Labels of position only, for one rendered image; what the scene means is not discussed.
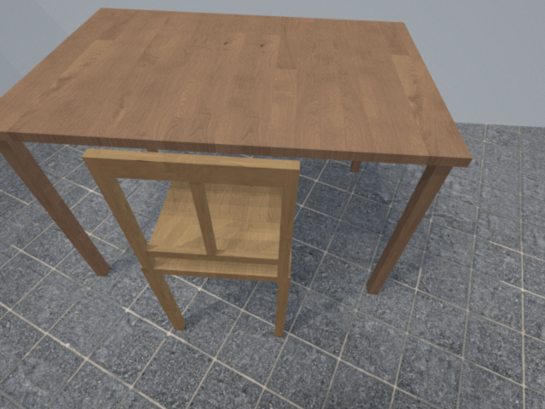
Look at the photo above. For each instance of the table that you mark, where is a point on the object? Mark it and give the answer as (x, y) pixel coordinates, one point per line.
(355, 90)

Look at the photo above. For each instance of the chair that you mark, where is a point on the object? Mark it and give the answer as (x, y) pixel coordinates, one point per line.
(223, 217)

